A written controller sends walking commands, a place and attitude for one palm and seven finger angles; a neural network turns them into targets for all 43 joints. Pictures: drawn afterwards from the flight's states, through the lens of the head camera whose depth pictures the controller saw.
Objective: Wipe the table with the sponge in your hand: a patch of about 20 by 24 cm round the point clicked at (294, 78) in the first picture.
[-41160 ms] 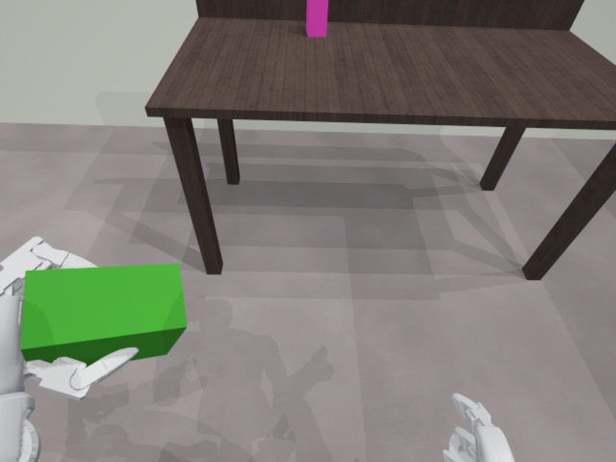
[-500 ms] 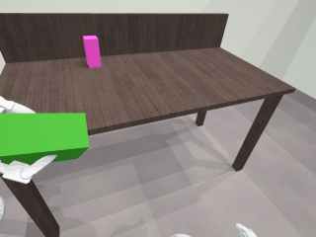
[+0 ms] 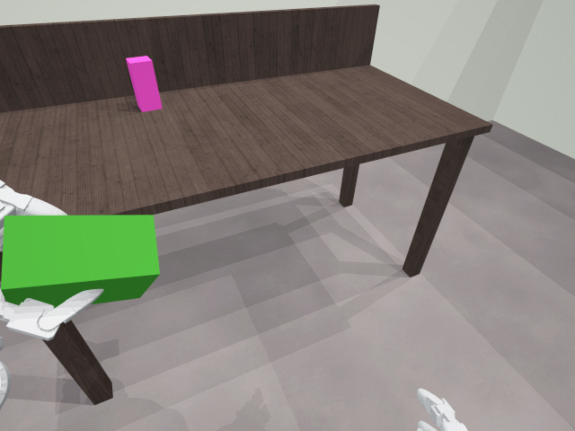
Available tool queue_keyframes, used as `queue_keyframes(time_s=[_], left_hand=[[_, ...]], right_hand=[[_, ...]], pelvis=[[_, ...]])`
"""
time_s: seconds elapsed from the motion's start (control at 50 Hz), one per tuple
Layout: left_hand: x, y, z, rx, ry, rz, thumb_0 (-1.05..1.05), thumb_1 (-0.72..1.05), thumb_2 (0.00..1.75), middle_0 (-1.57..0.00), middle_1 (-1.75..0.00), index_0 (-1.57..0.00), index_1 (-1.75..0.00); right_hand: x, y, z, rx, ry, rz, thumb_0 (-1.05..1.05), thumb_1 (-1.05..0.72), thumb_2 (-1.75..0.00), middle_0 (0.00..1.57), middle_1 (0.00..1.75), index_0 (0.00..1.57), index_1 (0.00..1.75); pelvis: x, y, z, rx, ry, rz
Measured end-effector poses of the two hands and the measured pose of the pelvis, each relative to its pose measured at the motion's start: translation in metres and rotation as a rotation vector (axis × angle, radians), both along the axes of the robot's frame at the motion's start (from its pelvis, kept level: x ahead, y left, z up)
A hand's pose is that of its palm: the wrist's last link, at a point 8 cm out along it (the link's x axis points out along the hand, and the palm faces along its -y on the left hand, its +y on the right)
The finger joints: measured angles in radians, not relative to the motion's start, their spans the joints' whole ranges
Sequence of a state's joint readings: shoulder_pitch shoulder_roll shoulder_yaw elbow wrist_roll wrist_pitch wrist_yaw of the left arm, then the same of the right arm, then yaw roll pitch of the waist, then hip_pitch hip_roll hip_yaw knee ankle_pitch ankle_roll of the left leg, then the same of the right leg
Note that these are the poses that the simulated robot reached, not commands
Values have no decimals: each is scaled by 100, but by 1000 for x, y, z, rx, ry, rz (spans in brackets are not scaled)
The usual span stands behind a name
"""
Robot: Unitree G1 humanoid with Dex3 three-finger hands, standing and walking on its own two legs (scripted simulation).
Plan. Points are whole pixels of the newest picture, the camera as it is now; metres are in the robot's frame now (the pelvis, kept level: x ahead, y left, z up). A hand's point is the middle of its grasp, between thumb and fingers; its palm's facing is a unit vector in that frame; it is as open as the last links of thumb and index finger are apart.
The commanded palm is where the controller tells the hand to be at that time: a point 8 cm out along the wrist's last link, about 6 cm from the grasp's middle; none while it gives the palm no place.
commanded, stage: stop stepping back and stand still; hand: left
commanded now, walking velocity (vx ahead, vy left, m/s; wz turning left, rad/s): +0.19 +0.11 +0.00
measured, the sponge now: (106, 262) +0.24 +0.21 +0.20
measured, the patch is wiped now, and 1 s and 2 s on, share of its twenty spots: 0.95 0.95 0.95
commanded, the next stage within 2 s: stand and wait in 1.06 s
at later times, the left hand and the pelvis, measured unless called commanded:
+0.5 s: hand (64, 301) +0.18 +0.22 +0.21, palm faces +0.48 -0.80 -0.35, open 10.3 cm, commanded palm +0.13 +0.26 +0.22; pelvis -0.01 -0.03 +0.00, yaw +3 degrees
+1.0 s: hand (64, 272) +0.22 +0.24 +0.20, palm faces +0.44 -0.82 -0.36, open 10.3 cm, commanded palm +0.17 +0.28 +0.22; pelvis +0.02 +0.00 +0.02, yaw +2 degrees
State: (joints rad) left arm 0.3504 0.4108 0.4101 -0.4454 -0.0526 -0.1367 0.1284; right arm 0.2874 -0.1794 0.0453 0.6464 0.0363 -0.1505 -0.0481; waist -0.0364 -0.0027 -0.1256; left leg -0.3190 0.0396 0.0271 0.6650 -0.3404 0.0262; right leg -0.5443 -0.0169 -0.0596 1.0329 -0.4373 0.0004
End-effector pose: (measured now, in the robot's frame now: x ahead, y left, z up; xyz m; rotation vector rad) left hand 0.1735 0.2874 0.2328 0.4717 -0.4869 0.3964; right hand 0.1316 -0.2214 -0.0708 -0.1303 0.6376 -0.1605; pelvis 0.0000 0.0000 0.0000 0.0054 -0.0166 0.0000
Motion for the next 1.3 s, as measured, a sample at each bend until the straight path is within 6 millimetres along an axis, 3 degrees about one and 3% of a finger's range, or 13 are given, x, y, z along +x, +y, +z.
queue_keyframes(time_s=[0.1, 0.16, 0.24, 0.32, 0.6, 0.72, 0.96, 1.12, 1.3], left_hand=[[-17, -27, -15, 15, 62, -7, 0, -51, 105, -74, -134, -72, -131], [-29, -40, -20, -14, 90, -38, 0, -51, 105, -74, -134, -72, -131], [-39, -44, -12, 0, 90, -32, 0, -51, 105, -74, -134, -72, -131], [-39, -40, -4, 35, 51, -10, 0, -51, 105, -74, -134, -72, -131], [-30, -30, -15, -38, 90, 51, 0, -51, 105, -74, -134, -72, -131], [-17, -23, -14, -35, 116, 79, 0, -51, 105, -74, -134, -72, -131], [7, -9, -20, -55, 165, 42, 0, -51, 105, -74, -134, -72, -131], [11, -1, -20, -62, 159, 41, 0, -50, 105, -74, -134, -72, -131], [11, 3, -23, -76, 168, 46, 0, -50, 105, -74, -134, -72, -131]], right_hand=[[-6, -22, -18, -23, 55, 54, 2, -90, -90, 21, 30, 21, 30], [-11, -36, -19, -49, 126, 48, 2, -90, -90, 21, 30, 21, 30], [-15, -47, -6, -83, 135, 20, 2, -90, -90, 21, 30, 21, 30], [-9, -51, -2, -110, 64, 2, 2, -90, -90, 20, 30, 20, 30], [19, -24, -1, -56, 64, 76, 2, -90, -90, 20, 30, 21, 30], [40, -11, 4, -33, 45, 111, 2, -90, -90, 21, 30, 21, 30], [70, -4, 23, -70, 21, 97, 2, -90, -90, 21, 30, 21, 30], [75, 3, 27, -75, 23, 97, 2, -90, -90, 21, 30, 21, 30], [68, 10, 23, -71, 54, 98, 2, -90, -90, 21, 30, 21, 30]], pelvis=[[-12, -19, -11, -19, -10, 27], [-19, -23, -7, -18, -4, 33], [-22, -28, 2, 23, 21, 20], [-25, -25, -3, 19, 8, 28], [-9, -23, 3, 7, -18, 46], [2, -22, 9, -8, -2, 51], [17, -5, 15, -9, 10, 34], [20, 1, 16, -14, 11, 29], [19, 6, 17, -17, 16, 26]])
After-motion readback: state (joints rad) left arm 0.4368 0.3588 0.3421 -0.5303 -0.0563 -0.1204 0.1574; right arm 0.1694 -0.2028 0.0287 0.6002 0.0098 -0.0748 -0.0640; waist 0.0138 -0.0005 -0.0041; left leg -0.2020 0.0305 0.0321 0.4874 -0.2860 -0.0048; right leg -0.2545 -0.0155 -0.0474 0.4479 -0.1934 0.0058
